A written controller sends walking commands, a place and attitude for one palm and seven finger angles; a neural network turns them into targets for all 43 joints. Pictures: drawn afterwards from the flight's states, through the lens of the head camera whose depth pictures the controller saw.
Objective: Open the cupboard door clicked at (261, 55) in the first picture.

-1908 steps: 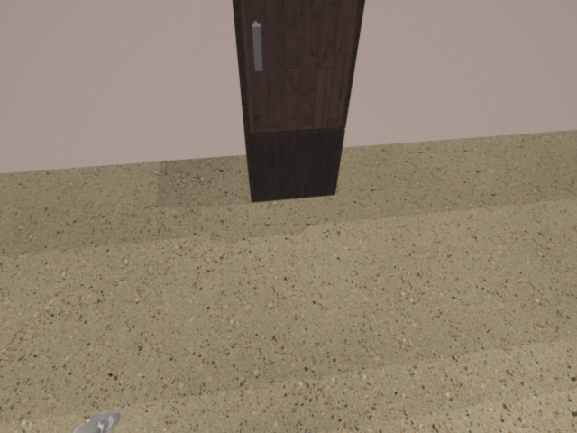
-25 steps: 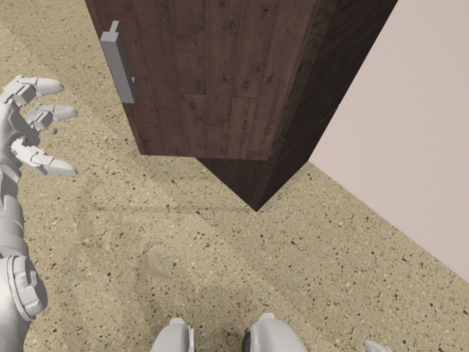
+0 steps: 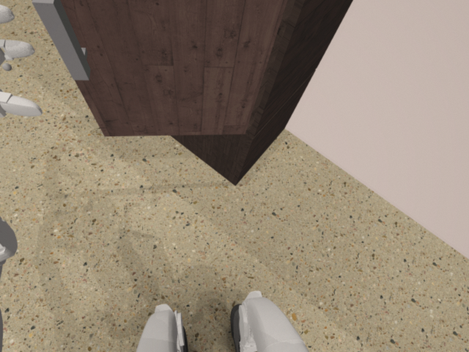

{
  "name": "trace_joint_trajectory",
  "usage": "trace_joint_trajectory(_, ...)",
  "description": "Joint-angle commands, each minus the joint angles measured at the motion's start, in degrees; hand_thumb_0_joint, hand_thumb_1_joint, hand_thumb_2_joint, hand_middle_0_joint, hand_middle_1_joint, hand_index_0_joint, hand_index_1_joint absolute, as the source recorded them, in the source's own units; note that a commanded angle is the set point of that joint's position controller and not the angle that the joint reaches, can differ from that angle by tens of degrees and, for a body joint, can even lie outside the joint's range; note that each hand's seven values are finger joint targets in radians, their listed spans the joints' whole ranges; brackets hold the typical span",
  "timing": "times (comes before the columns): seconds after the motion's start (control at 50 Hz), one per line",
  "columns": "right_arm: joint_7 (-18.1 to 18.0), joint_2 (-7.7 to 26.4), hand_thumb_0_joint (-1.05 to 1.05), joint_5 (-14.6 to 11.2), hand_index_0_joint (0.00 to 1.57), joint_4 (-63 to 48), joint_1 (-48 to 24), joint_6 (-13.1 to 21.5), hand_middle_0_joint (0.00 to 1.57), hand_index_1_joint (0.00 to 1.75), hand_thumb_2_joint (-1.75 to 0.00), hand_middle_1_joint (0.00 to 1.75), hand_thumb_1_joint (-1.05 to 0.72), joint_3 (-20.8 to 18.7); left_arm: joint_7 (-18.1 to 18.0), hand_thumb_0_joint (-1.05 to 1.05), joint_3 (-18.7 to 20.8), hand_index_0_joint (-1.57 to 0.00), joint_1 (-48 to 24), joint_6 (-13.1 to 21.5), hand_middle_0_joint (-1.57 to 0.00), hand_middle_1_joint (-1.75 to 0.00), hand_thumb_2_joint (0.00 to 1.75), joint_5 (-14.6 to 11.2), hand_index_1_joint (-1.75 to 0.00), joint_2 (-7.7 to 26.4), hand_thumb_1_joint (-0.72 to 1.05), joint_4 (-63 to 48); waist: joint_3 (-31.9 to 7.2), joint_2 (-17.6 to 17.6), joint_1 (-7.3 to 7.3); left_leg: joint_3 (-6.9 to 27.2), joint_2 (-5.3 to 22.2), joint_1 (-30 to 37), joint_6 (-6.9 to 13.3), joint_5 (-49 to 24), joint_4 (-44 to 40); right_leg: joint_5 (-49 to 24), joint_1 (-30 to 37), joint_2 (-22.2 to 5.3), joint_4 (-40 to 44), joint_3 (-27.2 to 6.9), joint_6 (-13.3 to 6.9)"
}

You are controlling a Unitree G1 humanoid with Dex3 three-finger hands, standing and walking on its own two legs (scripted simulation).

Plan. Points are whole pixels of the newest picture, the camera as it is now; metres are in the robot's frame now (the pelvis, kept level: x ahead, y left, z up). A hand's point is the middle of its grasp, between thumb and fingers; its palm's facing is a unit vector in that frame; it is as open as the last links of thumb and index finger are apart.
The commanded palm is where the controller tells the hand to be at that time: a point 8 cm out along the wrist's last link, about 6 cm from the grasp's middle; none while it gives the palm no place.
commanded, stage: move the hooked fingers beside the handle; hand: left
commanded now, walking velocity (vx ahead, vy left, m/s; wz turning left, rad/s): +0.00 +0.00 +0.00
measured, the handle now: (67, 31) +0.62 +0.21 +0.08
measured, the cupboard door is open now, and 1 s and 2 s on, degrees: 44 44 44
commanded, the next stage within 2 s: slide the fingers in behind the handle in 1.28 s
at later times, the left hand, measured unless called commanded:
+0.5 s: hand (5, 53) +0.57 +0.29 +0.09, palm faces +0.01 -1.00 -0.01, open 14.0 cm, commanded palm +0.55 +0.31 +0.09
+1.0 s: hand (13, 53) +0.56 +0.27 +0.09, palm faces +0.00 -1.00 -0.03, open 14.0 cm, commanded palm +0.55 +0.31 +0.08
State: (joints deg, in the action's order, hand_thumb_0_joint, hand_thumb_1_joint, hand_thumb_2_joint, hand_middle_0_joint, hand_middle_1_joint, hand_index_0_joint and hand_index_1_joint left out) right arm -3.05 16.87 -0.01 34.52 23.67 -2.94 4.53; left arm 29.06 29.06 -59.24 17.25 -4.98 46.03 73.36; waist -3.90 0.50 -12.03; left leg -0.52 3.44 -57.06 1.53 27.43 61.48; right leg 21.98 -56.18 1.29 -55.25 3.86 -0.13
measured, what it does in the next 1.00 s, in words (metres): stands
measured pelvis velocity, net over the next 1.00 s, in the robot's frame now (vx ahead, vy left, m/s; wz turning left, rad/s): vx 0.02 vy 0.00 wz -0.01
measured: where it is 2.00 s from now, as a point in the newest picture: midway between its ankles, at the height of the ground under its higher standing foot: outside the picture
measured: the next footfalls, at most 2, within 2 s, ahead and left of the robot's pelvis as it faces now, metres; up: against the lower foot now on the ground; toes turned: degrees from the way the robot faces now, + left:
none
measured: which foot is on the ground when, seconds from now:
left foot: down 0.00-1.00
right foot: down 0.00-1.00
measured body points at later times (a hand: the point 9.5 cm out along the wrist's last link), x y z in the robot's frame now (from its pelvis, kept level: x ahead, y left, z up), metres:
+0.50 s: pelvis +0.02 +0.01 +0.00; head +0.20 +0.05 +0.40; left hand +0.56 +0.34 +0.09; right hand -0.03 -0.25 -0.09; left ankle +0.01 +0.10 -0.66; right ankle +0.04 -0.13 -0.66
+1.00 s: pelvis +0.02 +0.00 +0.00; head +0.19 +0.04 +0.41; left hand +0.55 +0.33 +0.10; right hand -0.01 -0.26 -0.09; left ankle +0.01 +0.10 -0.66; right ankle +0.04 -0.13 -0.66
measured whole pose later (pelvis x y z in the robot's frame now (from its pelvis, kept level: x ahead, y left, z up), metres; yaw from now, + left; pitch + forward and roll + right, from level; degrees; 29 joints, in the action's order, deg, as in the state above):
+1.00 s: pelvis +0.02 +0.00 +0.00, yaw -1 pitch +26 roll -5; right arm -1.2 15.9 0.8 32.6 23.9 -6.7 5.0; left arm 26.7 29.5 -61.1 15.8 -2.6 48.2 72.7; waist -4.0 1.5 -13.6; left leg 0.4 4.2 -58.9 1.6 28.9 62.0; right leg 22.5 -57.1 2.2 -54.0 4.5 0.1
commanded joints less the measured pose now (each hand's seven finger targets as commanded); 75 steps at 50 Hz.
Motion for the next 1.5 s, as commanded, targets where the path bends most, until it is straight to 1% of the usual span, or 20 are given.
trace_joint_trajectory(0.0, -0.82, 11.75, 0.0, -0.1, 0.2, -2.87, 11.2, 0.19, 0.2, 0.3, -0.9, 0.3, -0.9, -3.48, -0.58, 0.0, 1.58, -0.3, -25.91, 1.48, -0.3, -1.2, 0.3, 0.52, -1.2, 20.06, -0.5, -8.04, -26.48, 10.67, -0.85, 3.67, -1.08, 17.36, 0.55, -21.69, -6.46, -13.25, 11.91, 1.92, 5.39, -2.13, -0.63)
trace_joint_trajectory(0.06, -1.11, 12.07, 0.0, 0.32, 0.2, -2.78, 12.05, -0.28, 0.2, 0.3, -0.9, 0.3, -0.9, -3.05, -1.17, 0.0, 2.87, -0.3, -28.94, 1.86, -0.3, -1.2, 0.3, 1.93, -1.2, 24.3, -0.5, -8.73, -28.55, 12.76, -1.22, 4.05, -0.89, 17.63, 0.54, -23.27, -5.22, -13.72, 10.9, 1.97, 4.54, -2.08, -0.72)
trace_joint_trajectory(0.12, -0.88, 11.94, 0.0, 0.73, 0.2, -2.55, 13.1, -0.44, 0.2, 0.3, -0.9, 0.3, -0.9, -3.07, -1.23, 0.0, 1.69, -0.3, -31.51, 2.58, -0.3, -1.2, 0.3, 2.1, -1.2, 22.83, -0.5, -9.96, -31.14, 16.64, -2.0, 4.9, -0.55, 21.85, -0.07, -27.47, -4.54, -14.8, 8.02, 2.24, 3.7, -1.38, -1.09)
trace_joint_trajectory(0.18, -0.8, 12.38, 0.0, 0.83, 0.2, -1.94, 14.02, -0.99, 0.2, 0.3, -0.9, 0.3, -0.9, -2.87, -0.69, 0.0, 1.81, -0.3, -31.83, 1.43, -0.3, -1.2, 0.3, 2.15, -1.2, 23.41, -0.5, -7.07, -30.97, 14.29, -3.21, 5.2, -0.18, 20.94, 0.13, -27.38, -3.84, -14.77, 7.46, 2.36, 3.89, -1.15, -0.7)
trace_joint_trajectory(0.22, -0.65, 12.25, 0.0, 0.82, 0.2, -2.55, 14.4, -1.2, 0.2, 0.3, -0.9, 0.3, -0.9, -2.77, -0.09, 0.0, 1.86, -0.3, -29.67, 0.6, -0.3, -1.2, 0.3, 1.89, -1.2, 22.78, -0.5, -6.69, -32.33, 16.66, -2.44, 5.12, -0.39, 22.31, -0.06, -30.05, -4.13, -16.6, 7.95, 2.48, 3.48, -0.79, -1.03)
trace_joint_trajectory(0.32, -0.18, 12.23, 0.0, 1.01, 0.2, -3.12, 15.04, -2.39, 0.2, 0.3, -0.9, 0.3, -0.9, -3.07, 0.38, 0.0, 3.73, -0.3, -26.54, -0.36, -0.3, -1.2, 0.3, 2.17, -1.2, 24.95, -0.5, -9.41, -33.1, 14.79, -1.53, 4.7, -0.23, 21.56, 0.16, -32.15, -3.85, -19.59, 10.2, 2.8, 3.53, -0.83, -0.91)
trace_joint_trajectory(0.36, 0.12, 12.35, 0.0, 1.16, 0.2, -3.43, 15.16, -2.67, 0.2, 0.3, -0.9, 0.3, -0.9, -3.41, -0.02, 0.0, 6.62, -0.3, -26.24, 0.58, -0.3, -1.2, 0.3, 2.1, -1.2, 28.2, -0.5, -12.56, -35.18, 15.59, -0.41, 4.63, -0.11, 22.57, -0.06, -34.05, -3.73, -20.97, 11.7, 2.89, 3.34, -0.89, -0.93)
trace_joint_trajectory(0.44, 0.7, 12.25, 0.0, 1.15, 0.2, -2.88, 14.94, -2.86, 0.2, 0.3, -0.9, 0.3, -0.9, -3.77, -0.52, 0.0, 6.78, -0.3, -28.58, 2.56, -0.3, -1.2, 0.3, 1.1, -1.2, 27.2, -0.5, -16.53, -36.03, 18.77, -0.88, 5.36, 0.29, 27.17, -0.74, -37.14, -3.65, -20.74, 9.43, 3.2, 3.54, -0.65, -1.09)
trace_joint_trajectory(0.52, 1.12, 11.76, 0.0, 1.06, 0.2, -2.1, 15.19, -3.22, 0.2, 0.3, -0.9, 0.3, -0.9, -4.07, -0.06, 0.0, 2.29, -0.3, -25.45, 1.53, -0.3, -1.2, 0.3, 0.77, -1.2, 19.82, -0.5, -14.9, -33.38, 21.11, -1.34, 6.33, 0.68, 32.52, -1.59, -42.1, -4.18, -18.9, 4.95, 3.39, 4.72, 0.31, -1.17)
trace_joint_trajectory(0.58, 1.12, 11.69, 0.0, 0.98, 0.2, -1.62, 15.13, -3.46, 0.2, 0.3, -0.9, 0.3, -0.9, -4.1, 0.52, 0.0, -1.38, -0.3, -23.74, -0.8, -0.3, -1.2, 0.3, 0.52, -1.2, 14.76, -0.5, -11.13, -29.39, 17.39, -2.48, 6.51, 0.73, 30.84, -1.23, -39.62, -4.75, -17.4, 3.69, 3.45, 5.61, 0.79, -0.85)
trace_joint_trajectory(0.68, 0.75, 11.57, 0.0, 1.19, 0.2, -1.74, 14.72, -3.23, 0.2, 0.3, -0.9, 0.3, -0.9, -4.0, -0.82, 0.0, -1.36, -0.3, -26.34, -0.09, -0.3, -1.2, 0.3, 0.12, -1.2, 14.4, -0.5, -11.51, -27.63, 15.65, -2.98, 6.22, 0.34, 28.14, -0.95, -35.64, -4.94, -16.56, 3.81, 3.14, 5.37, 0.6, -1.05)
trace_joint_trajectory(0.72, 0.7, 11.64, 0.0, 1.32, 0.2, -2.23, 14.53, -2.98, 0.2, 0.3, -0.9, 0.3, -0.9, -3.82, -2.18, 0.0, 1.61, -0.3, -27.56, 1.52, -0.3, -1.2, 0.3, 0.13, -1.2, 17.8, -0.5, -12.41, -28.03, 14.27, -2.65, 5.71, 0.02, 25.56, -0.51, -33.91, -4.51, -17.8, 6.16, 3.22, 4.84, 0.08, -1.24)
trace_joint_trajectory(0.84, 1.35, 11.36, 0.0, 1.37, 0.2, -2.7, 13.8, -2.93, 0.2, 0.3, -0.9, 0.3, -0.9, -4.08, -3.7, 0.0, 4.36, -0.3, -25.68, 4.36, -0.3, -1.2, 0.3, 1.58, -1.2, 21.75, -0.5, -16.12, -35.46, 19.9, -0.01, 5.79, 0.08, 30.05, -1.73, -40.56, -3.86, -21.0, 9.19, 3.01, 3.69, -0.4, -1.37)
trace_joint_trajectory(0.92, 1.05, 11.31, 0.0, 0.74, 0.2, -3.1, 13.27, -3.47, 0.2, 0.3, -0.9, 0.3, -0.9, -3.66, -2.37, 0.0, 1.87, -0.3, -23.86, 1.81, -0.3, -1.2, 0.3, 1.11, -1.2, 18.92, -0.5, -11.56, -30.13, 15.08, -1.25, 4.9, -0.36, 24.7, -0.32, -33.88, -4.83, -20.0, 10.73, 3.07, 4.78, -0.52, -0.99)
trace_joint_trajectory(1.0, 0.61, 11.61, 0.0, 0.55, 0.2, -3.09, 13.1, -3.19, 0.2, 0.3, -0.9, 0.3, -0.9, -3.64, -1.45, 0.0, 2.72, -0.3, -24.16, 1.15, -0.3, -1.2, 0.3, 0.74, -1.2, 20.69, -0.5, -10.89, -30.04, 11.56, -1.77, 3.93, -0.67, 20.34, 0.47, -28.37, -4.76, -19.29, 12.79, 3.05, 5.15, -1.14, -0.68)
trace_joint_trajectory(1.1, 0.14, 11.53, 0.0, 0.4, 0.2, -2.45, 12.57, -2.35, 0.2, 0.3, -0.9, 0.3, -0.9, -2.95, -1.29, 0.0, 2.12, -0.3, -28.37, 2.59, -0.3, -1.2, 0.3, 0.89, -1.2, 22.05, -0.5, -9.06, -26.92, 12.13, -2.9, 3.66, -0.65, 16.14, 0.82, -23.03, -4.05, -15.41, 11.11, 2.92, 5.07, -1.88, -0.63)
trace_joint_trajectory(1.22, 0.04, 11.53, 0.0, 0.51, 0.2, -2.11, 13.35, -1.97, 0.2, 0.3, -0.9, 0.3, -0.9, -2.89, -0.81, 0.0, 0.23, -0.3, -27.99, 2.34, -0.3, -1.2, 0.3, 0.96, -1.2, 19.49, -0.5, -8.45, -29.8, 15.78, -2.88, 4.73, -0.52, 20.84, 0.4, -26.18, -3.64, -14.78, 7.17, 2.86, 4.1, -0.92, -0.95)
trace_joint_trajectory(1.36, -0.14, 11.98, 0.0, 0.85, 0.2, -2.09, 13.66, -1.97, 0.2, 0.3, -0.9, 0.3, -0.9, -2.94, -1.64, 0.0, 3.56, -0.3, -30.94, 2.32, -0.3, -1.2, 0.3, 1.73, -1.2, 25.04, -0.5, -12.4, -33.77, 16.97, -2.1, 4.9, -0.33, 21.1, 0.32, -26.88, -2.93, -15.51, 8.56, 2.71, 3.48, -1.17, -0.83)
trace_joint_trajectory(1.42, 0.51, 11.69, 0.0, 1.13, 0.2, -1.98, 13.78, -1.81, 0.2, 0.3, -0.9, 0.3, -0.9, -3.25, -2.26, 0.0, 3.1, -0.3, -30.58, 3.46, -0.3, -1.2, 0.3, 1.2, -1.2, 22.8, -0.5, -15.13, -36.05, 20.0, -1.61, 5.53, -0.17, 25.04, -0.41, -30.43, -2.9, -16.51, 7.23, 2.85, 2.94, -0.7, -1.3)
trace_joint_trajectory(1.48, 0.9, 11.74, 0.0, 1.02, 0.2, -1.52, 13.76, -2.04, 0.2, 0.3, -0.9, 0.3, -0.9, -3.56, -2.66, 0.0, 0.6, -0.3, -28.33, 2.23, -0.3, -1.2, 0.3, 0.98, -1.2, 18.25, -0.5, -13.43, -33.0, 18.48, -2.3, 6.04, 0.12, 26.24, -0.64, -29.95, -3.8, -14.92, 4.96, 2.99, 3.91, -0.09, -0.94)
